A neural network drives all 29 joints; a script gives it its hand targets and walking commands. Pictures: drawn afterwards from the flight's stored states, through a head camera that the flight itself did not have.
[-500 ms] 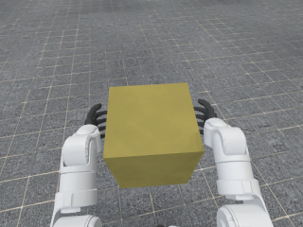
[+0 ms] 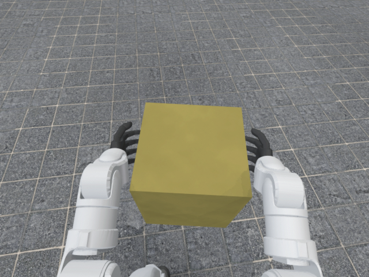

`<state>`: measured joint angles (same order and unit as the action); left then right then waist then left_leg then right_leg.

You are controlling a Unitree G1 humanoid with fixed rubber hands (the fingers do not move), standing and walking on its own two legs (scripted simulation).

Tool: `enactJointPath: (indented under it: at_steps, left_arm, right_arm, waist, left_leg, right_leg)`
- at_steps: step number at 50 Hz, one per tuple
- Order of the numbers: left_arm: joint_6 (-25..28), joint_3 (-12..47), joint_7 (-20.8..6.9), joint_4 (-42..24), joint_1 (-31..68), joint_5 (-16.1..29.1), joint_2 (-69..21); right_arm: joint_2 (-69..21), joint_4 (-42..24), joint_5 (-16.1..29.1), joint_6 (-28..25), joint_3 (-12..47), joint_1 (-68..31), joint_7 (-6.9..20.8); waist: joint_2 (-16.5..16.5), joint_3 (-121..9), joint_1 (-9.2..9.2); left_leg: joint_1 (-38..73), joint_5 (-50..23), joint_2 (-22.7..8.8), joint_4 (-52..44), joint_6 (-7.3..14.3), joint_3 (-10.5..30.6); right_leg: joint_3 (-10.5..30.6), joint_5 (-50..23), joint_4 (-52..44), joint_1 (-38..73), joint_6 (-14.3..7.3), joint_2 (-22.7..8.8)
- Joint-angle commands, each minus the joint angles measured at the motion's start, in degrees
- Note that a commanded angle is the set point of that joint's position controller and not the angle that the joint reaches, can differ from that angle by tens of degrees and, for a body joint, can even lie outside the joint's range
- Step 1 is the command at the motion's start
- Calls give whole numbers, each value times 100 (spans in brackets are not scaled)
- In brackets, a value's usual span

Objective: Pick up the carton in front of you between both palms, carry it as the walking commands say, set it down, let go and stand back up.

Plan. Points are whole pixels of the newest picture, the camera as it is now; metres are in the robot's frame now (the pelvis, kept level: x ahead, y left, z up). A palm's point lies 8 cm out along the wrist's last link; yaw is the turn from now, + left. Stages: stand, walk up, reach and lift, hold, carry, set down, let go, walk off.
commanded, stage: carry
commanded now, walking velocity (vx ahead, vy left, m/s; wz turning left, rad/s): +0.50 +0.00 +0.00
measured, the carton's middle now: (189, 170) +0.35 +0.01 -0.01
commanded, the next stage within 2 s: none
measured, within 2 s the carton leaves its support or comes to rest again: neither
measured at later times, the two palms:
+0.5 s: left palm (151, 80) +0.54 +0.11 +0.10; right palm (266, 85) +0.56 -0.19 +0.09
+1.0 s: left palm (152, 51) +0.69 +0.13 +0.09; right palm (253, 56) +0.68 -0.17 +0.09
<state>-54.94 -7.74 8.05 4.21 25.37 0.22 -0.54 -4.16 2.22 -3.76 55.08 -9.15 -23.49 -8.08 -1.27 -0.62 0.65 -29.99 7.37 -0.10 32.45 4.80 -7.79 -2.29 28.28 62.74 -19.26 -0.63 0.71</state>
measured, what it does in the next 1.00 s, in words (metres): walks ahead: right foot, then left foot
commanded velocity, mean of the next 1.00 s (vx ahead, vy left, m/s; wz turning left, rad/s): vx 0.17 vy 0.00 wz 0.00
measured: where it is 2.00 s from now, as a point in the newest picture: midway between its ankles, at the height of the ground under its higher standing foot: (189, 234)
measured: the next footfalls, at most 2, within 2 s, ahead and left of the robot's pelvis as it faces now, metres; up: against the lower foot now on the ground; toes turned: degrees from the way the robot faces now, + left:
right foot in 0.38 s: +0.38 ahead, -0.14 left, +0.00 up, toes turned -5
left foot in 0.72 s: +0.48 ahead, +0.08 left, +0.00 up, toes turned -16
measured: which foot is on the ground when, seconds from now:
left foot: down 0.00-0.42, up 0.44-0.70, down 0.72-1.00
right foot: up 0.00-0.36, down 0.38-1.00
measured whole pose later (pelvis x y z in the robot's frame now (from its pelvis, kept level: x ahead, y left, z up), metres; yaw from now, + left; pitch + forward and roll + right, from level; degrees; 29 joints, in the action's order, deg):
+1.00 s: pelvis +0.42 -0.02 +0.01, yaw +0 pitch +4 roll +1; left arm -66.8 -6.0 4.4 -12.5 8.6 -8.5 -7.6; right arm -7.5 -11.7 -8.0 66.2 -6.1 -8.2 -4.3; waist -1.4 -9.1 -0.1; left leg -19.5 14.0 -2.6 30.2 2.0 -11.5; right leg -8.9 22.4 28.9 -9.5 1.5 -4.4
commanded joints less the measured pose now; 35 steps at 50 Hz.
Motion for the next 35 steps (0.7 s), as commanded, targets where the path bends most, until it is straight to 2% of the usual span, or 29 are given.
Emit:
enactJointPath:
  at_steps: [1, 2, 3, 5, 8, 10, 13, 17, 18, 19, 20, 21, 22, 23, 24, 25, 26, 27, 29, 32, 34, 35]
  left_arm:
    - [-229, 3990, -1422, -564, 2941, 1890, -5931]
    - [-284, 3937, -1421, -488, 2882, 1816, -5995]
    - [-329, 3909, -1424, -447, 2787, 1748, -6079]
    - [-384, 3886, -1428, -462, 2632, 1669, -6204]
    - [-461, 3946, -1381, -729, 2471, 1549, -6306]
    - [-557, 4007, -1362, -1029, 2352, 1478, -6305]
    - [-766, 4137, -1413, -1474, 2078, 1486, -6218]
    - [-1058, 4225, -1613, -1882, 1502, 1552, -6059]
    - [-1113, 4219, -1666, -1934, 1277, 1548, -6008]
    - [-1164, 4211, -1718, -1986, 1167, 1547, -5971]
    - [-1234, 4134, -1750, -1959, 878, 1530, -5913]
    - [-1242, 4044, -1774, -1897, 885, 1469, -5776]
    - [-1250, 4022, -1785, -1939, 848, 1534, -5828]
    - [-1271, 4034, -1795, -2113, 921, 1601, -5894]
    - [-1286, 4073, -1808, -2227, 977, 1675, -5979]
    - [-1285, 4128, -1824, -2346, 1058, 1730, -6065]
    - [-1280, 4158, -1842, -2417, 1117, 1768, -6121]
    - [-1280, 4166, -1855, -2452, 1138, 1793, -6129]
    - [-1287, 4207, -1888, -2474, 972, 1834, -6082]
    - [-1293, 4214, -1914, -2469, 749, 1809, -5975]
    - [-1306, 4221, -1910, -2480, 739, 1768, -5903]
    - [-1318, 4210, -1905, -2431, 710, 1711, -5852]
  right_arm:
    - [-5406, -669, 2302, 148, 4149, -3228, 1412]
    - [-5537, -694, 2381, 212, 4178, -3327, 1454]
    - [-5621, -746, 2434, 277, 4190, -3374, 1500]
    - [-5728, -827, 2492, 391, 4205, -3410, 1597]
    - [-5804, -1025, 2548, 556, 4211, -3264, 1729]
    - [-5777, -1127, 2510, 668, 4194, -2971, 1795]
    - [-5678, -1326, 2359, 838, 4157, -2402, 1835]
    - [-5499, -1659, 2033, 1038, 4152, -1659, 1816]
    - [-5455, -1759, 1969, 1079, 4186, -1531, 1807]
    - [-5419, -1836, 1923, 1117, 4228, -1361, 1795]
    - [-5382, -1891, 1930, 1177, 4212, -1259, 1784]
    - [-5363, -2131, 2000, 1279, 4299, -1497, 1772]
    - [-5297, -2287, 2082, 1335, 4335, -1578, 1782]
    - [-5396, -2307, 2145, 1345, 4407, -1669, 1787]
    - [-5473, -2339, 2195, 1330, 4422, -1704, 1790]
    - [-5540, -2348, 2204, 1307, 4438, -1670, 1784]
    - [-5587, -2370, 2187, 1283, 4449, -1620, 1767]
    - [-5693, -2338, 2168, 1274, 4465, -1564, 1745]
    - [-5721, -2309, 2069, 1251, 4467, -1264, 1697]
    - [-5649, -2377, 1992, 1258, 4461, -1100, 1666]
    - [-5608, -2390, 1999, 1291, 4453, -1071, 1692]
    - [-5558, -2374, 2000, 1323, 4442, -1061, 1717]
  waist:
    - [618, -3012, -194]
    - [521, -2820, -186]
    - [557, -2742, -168]
    - [696, -2665, -155]
    - [907, -2480, -152]
    - [1057, -2222, -159]
    - [1154, -1859, -184]
    - [1068, -1615, -176]
    - [883, -1689, -107]
    - [629, -1891, -74]
    - [16, -2178, 31]
    - [-1292, -2426, 61]
    - [-1615, -2297, 81]
    - [-1244, -2255, 62]
    - [-780, -2297, 48]
    - [-460, -2221, 15]
    - [-426, -2186, 4]
    - [-551, -2199, -7]
    - [-753, -2277, -30]
    - [-843, -2303, -1]
    - [-642, -2135, -17]
    - [-472, -2046, -28]
  left_leg:
    - [4630, -2345, -1954, -1198, 663, 2927]
    - [4299, -2230, -1831, -1385, 495, 2611]
    - [4119, -2268, -1759, -1516, 363, 2350]
    - [3963, -2389, -1665, -1627, 360, 1896]
    - [3756, -2109, -1490, -1783, 328, 1347]
    - [3542, -1715, -1412, -1948, 264, 1087]
    - [3325, -1505, -1333, -2049, 207, 778]
    - [3113, -1360, -1271, -1575, 59, 512]
    - [2833, -1367, -1144, -1078, -37, 323]
    - [2252, -1608, -955, -280, -207, 81]
    - [1438, -454, -759, 885, -467, -111]
    - [-55, 1031, -143, 2242, -671, -131]
    - [-866, 2419, 57, 2999, -613, 235]
    - [-881, 2512, -201, 3341, -519, 551]
    - [-733, 2386, -374, 3206, -479, 639]
    - [-537, 2101, -543, 2602, -476, 679]
    - [-143, 1861, -549, 1900, -520, 584]
    - [255, 1698, -430, 1356, -564, 400]
    - [803, 1365, -267, 585, -615, 144]
    - [1240, 250, -221, -196, -627, -100]
    - [1785, -868, -277, -1028, -657, -219]
    - [2091, -1239, -454, -1284, -666, -135]
  right_leg:
    - [220, -378, 646, -2309, 22, -331]
    - [226, -590, 65, -2153, 45, -427]
    - [183, -684, -364, -1908, 64, -433]
    - [-10, -772, -1004, -1652, 134, -341]
    - [-290, -1151, -1842, -1474, 213, -273]
    - [-422, -1564, -2401, -1371, 254, -313]
    - [-610, -2127, -3149, -1126, 252, -326]
    - [-878, -2465, -3960, -369, 179, -279]
    - [-1091, -2305, -4178, 254, 127, -165]
    - [-1001, -2295, -4103, 1246, 45, -278]
    - [84, -2604, -4172, 2158, -126, -1165]
    - [2088, -3262, -4369, 3256, -897, -2392]
    - [2603, -4562, -4500, 3349, -1289, -2647]
    - [2082, -5324, -4380, 3117, -1269, -2544]
    - [1604, -5414, -4385, 2841, -1129, -2401]
    - [1185, -4976, -4566, 2517, -879, -2223]
    - [715, -4710, -4699, 2126, -679, -2002]
    - [320, -4771, -4696, 1885, -597, -1823]
    - [-128, -4855, -4593, 1711, -608, -1644]
    - [-441, -4892, -4353, 1658, -514, -1546]
    - [-599, -4289, -4079, 1363, -286, -1328]
    - [-581, -3799, -3929, 1174, -142, -1245]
